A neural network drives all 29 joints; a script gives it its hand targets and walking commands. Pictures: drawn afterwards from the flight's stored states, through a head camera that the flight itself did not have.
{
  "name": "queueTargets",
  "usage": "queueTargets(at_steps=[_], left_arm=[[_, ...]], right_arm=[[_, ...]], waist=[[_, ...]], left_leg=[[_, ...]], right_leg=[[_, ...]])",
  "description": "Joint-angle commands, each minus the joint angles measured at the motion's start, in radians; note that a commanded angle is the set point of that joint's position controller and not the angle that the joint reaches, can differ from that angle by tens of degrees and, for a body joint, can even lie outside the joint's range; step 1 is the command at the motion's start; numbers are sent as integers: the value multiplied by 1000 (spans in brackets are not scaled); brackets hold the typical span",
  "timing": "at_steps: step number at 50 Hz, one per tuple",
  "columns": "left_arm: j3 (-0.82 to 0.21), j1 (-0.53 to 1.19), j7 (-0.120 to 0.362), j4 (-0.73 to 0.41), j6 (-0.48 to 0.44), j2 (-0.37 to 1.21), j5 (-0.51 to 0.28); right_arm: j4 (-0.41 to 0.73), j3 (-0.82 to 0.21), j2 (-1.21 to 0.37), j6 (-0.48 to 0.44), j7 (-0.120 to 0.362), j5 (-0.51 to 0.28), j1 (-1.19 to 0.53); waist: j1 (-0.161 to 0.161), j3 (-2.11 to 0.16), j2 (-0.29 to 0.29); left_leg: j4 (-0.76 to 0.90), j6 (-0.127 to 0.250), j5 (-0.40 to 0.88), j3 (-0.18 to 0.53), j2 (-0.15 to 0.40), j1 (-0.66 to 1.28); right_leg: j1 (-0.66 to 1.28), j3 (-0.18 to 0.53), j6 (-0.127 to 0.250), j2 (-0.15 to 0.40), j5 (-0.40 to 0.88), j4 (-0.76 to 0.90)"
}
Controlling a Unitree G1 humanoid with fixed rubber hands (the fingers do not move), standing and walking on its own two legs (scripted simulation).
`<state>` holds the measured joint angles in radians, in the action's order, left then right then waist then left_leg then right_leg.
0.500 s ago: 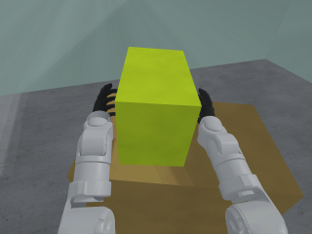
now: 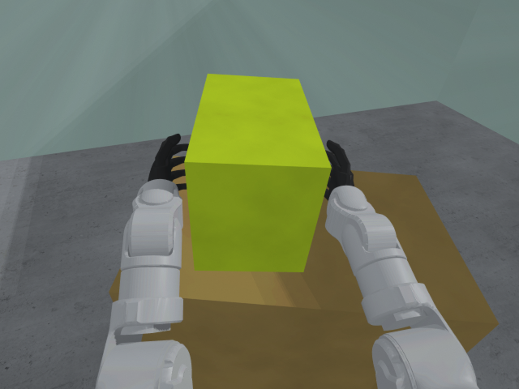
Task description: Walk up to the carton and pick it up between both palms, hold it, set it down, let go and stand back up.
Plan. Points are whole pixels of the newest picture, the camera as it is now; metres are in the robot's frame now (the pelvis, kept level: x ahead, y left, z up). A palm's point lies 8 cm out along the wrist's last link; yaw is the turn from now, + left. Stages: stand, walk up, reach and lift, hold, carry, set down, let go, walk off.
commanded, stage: hold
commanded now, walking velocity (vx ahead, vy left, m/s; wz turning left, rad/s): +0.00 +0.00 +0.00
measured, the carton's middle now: (251, 165) +0.45 +0.00 +0.16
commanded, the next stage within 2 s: set down in 1.42 s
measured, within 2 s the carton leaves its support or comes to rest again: neither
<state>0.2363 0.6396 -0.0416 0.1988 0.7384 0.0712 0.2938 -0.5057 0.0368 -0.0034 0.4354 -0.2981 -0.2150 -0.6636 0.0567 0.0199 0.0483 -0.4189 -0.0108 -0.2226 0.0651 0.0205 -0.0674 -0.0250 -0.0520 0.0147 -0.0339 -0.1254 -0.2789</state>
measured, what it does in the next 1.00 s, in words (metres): stands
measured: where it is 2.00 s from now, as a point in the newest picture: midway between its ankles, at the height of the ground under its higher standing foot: outside the picture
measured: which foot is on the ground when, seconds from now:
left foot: down 0.00-1.00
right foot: down 0.00-1.00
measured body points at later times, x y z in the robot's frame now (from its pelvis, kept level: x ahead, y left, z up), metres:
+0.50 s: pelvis +0.00 +0.00 +0.00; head -0.04 +0.03 +0.45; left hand +0.38 +0.14 +0.18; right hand +0.38 -0.13 +0.17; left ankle +0.01 +0.12 -0.75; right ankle +0.03 -0.11 -0.75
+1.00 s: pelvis +0.00 +0.00 +0.00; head -0.04 +0.03 +0.45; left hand +0.37 +0.14 +0.18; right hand +0.37 -0.13 +0.17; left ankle +0.01 +0.12 -0.75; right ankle +0.03 -0.11 -0.75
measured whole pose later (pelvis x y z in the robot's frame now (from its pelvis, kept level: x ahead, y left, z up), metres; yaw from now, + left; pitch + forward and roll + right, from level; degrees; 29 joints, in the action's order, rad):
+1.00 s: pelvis +0.00 +0.00 +0.00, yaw +0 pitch -8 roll -2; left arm 0.24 0.61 -0.03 0.15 0.75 0.09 0.32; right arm -0.47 0.03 -0.01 0.42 -0.31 -0.22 -0.64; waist 0.06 0.03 0.05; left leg -0.42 -0.01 -0.22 0.07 0.02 -0.06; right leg -0.02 -0.05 0.01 -0.03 -0.13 -0.28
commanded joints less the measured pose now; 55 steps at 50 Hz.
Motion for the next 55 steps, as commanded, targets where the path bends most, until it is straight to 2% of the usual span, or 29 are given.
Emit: queueTargets(at_steps=[1, 2, 4, 7, 8, 11, 13, 14, 15, 17, 19, 22, 23, 27, 28, 31, 35, 36, 39, 40, 41, 42, 43, 44, 45, 46, 48, 51, 55], left_arm=[[-549, 740, 145, -133, -88, 676, -181], [-575, 744, 141, -142, -93, 673, -195], [-618, 710, 128, -218, -98, 696, -220], [-551, 655, 132, -141, -82, 663, -171], [-531, 662, 141, -109, -69, 655, -156], [-513, 705, 148, -104, -77, 654, -168], [-548, 712, 141, -159, -89, 660, -176], [-558, 723, 140, -166, -92, 666, -187], [-584, 715, 132, -196, -98, 690, -199], [-565, 690, 131, -144, -87, 672, -178], [-525, 697, 138, -117, -81, 654, -160], [-565, 730, 138, -186, -97, 671, -188], [-549, 738, 138, -156, -91, 653, -178], [-542, 700, 139, -152, -89, 653, -171], [-559, 710, 139, -166, -83, 662, -172], [-575, 677, 139, -189, -84, 665, -194], [-503, 684, 156, -94, -68, 636, -132], [-500, 682, 158, -121, -67, 639, -139], [-556, 661, 156, -178, -75, 662, -166], [-568, 659, 152, -191, -79, 665, -176], [-558, 687, 151, -198, -80, 649, -170], [-555, 652, 148, -196, -77, 660, -168], [-588, 677, 143, -264, -86, 676, -180], [-576, 666, 143, -226, -79, 650, -165], [-577, 673, 144, -241, -77, 647, -164], [-541, 657, 148, -181, -67, 624, -142], [-538, 675, 153, -157, -75, 637, -146], [-599, 697, 136, -217, -89, 670, -188], [-537, 697, 148, -135, -71, 651, -143]], right_arm=[[464, -415, -666, -144, 123, -80, -1000], [438, -421, -664, -140, 121, -85, -964], [507, -473, -670, -145, 113, -125, -937], [479, -460, -632, -130, 108, -109, -931], [437, -432, -635, -123, 111, -96, -938], [412, -423, -642, -128, 122, -71, -934], [442, -448, -666, -134, 127, -96, -944], [461, -451, -666, -133, 126, -96, -959], [479, -454, -663, -147, 123, -106, -960], [487, -438, -641, -138, 114, -104, -970], [398, -431, -644, -123, 116, -82, -924], [489, -462, -664, -145, 121, -106, -970], [416, -445, -662, -131, 118, -91, -927], [477, -454, -657, -139, 113, -102, -965], [443, -441, -659, -132, 114, -95, -936], [487, -458, -647, -137, 108, -117, -922], [370, -412, -640, -118, 117, -74, -905], [384, -410, -638, -126, 119, -79, -905], [482, -442, -643, -149, 112, -98, -920], [520, -464, -650, -152, 114, -115, -946], [477, -467, -654, -143, 110, -116, -917], [529, -476, -645, -147, 112, -125, -953], [534, -486, -650, -150, 112, -123, -919], [479, -462, -632, -139, 113, -106, -886], [468, -461, -631, -139, 115, -104, -877], [467, -445, -627, -135, 117, -98, -909], [454, -437, -642, -140, 119, -77, -913], [512, -462, -657, -155, 119, -103, -926], [412, -420, -643, -134, 119, -72, -916]], waist=[[10, -501, -80], [32, -536, -103], [39, -629, -128], [16, -488, -103], [16, -446, -85], [9, -465, -69], [10, -510, -96], [15, -525, -77], [22, -562, -108], [15, -523, -94], [16, -459, -87], [5, -552, -95], [16, -514, -98], [6, -520, -95], [19, -514, -94], [33, -548, -97], [24, -396, -94], [17, -421, -88], [30, -525, -101], [15, -543, -105], [32, -517, -105], [11, -525, -90], [19, -551, -106], [22, -502, -114], [21, -502, -107], [6, -452, -74], [13, -475, -71], [25, -549, -92], [21, -433, -115]], left_leg=[[65, -7, 224, -34, -45, 51], [54, -18, 269, -38, -50, 78], [5, -39, 420, -26, -52, 131], [33, -28, 370, -23, -49, 108], [48, -19, 279, -30, -45, 69], [77, -7, 205, -36, -48, 42], [56, -16, 274, -34, -48, 71], [50, -20, 301, -28, -46, 84], [31, -30, 348, -25, -42, 110], [38, -25, 326, -27, -45, 96], [58, -15, 273, -31, -45, 77], [40, -20, 300, -36, -54, 86], [46, -15, 277, -34, -49, 75], [45, -12, 302, -30, -50, 86], [48, -14, 286, -30, -48, 82], [29, -27, 357, -30, -46, 118], [77, -9, 225, -42, -50, 50], [79, -8, 228, -42, -44, 62], [45, -28, 348, -41, -50, 103], [32, -25, 385, -35, -55, 110], [28, -32, 393, -36, -51, 121], [31, -24, 403, -32, -47, 121], [24, -33, 427, -33, -47, 131], [32, -32, 396, -30, -45, 128], [30, -31, 374, -32, -43, 122], [51, -15, 314, -30, -44, 92], [69, -5, 231, -38, -43, 66], [33, -28, 345, -32, -43, 124], [63, -16, 245, -41, -42, 66]], right_leg=[[156, -7, -63, -24, 154, 5], [157, -12, -63, -24, 202, -1], [200, -2, -65, -34, 350, -26], [158, -7, -63, -40, 255, -2], [160, -1, -64, -33, 190, 5], [154, -5, -62, -26, 137, 2], [176, -7, -63, -25, 203, -6], [181, -14, -65, -35, 223, -4], [173, -13, -59, -37, 250, -9], [160, -11, -67, -36, 233, -5], [153, -11, -61, -32, 177, 2], [171, 0, -69, -31, 231, -15], [162, -1, -66, -26, 209, -6], [169, -6, -68, -30, 238, -10], [170, -3, -68, -29, 214, -7], [184, -6, -66, -32, 289, -12], [156, -9, -63, -22, 147, 13], [162, -7, -62, -24, 156, 10], [211, -19, -66, -35, 276, -4], [209, -12, -69, -31, 316, -11], [202, -17, -67, -38, 304, -11], [200, -19, -70, -36, 313, -14], [209, -14, -67, -40, 316, -17], [180, -14, -63, -36, 274, -6], [177, -12, -64, -37, 251, -10], [171, -11, -66, -30, 212, 0], [171, -16, -66, -23, 163, 6], [164, -16, -67, -33, 242, -16], [160, -13, -62, -23, 158, 3]])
